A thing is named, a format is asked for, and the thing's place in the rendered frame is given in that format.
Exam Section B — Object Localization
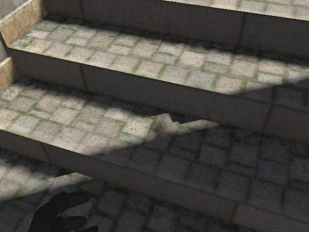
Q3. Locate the left robot hand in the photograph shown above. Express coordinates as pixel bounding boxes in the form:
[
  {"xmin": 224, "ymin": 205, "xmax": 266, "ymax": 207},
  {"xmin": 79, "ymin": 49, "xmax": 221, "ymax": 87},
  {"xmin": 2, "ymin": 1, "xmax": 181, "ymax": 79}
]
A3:
[{"xmin": 28, "ymin": 191, "xmax": 98, "ymax": 232}]

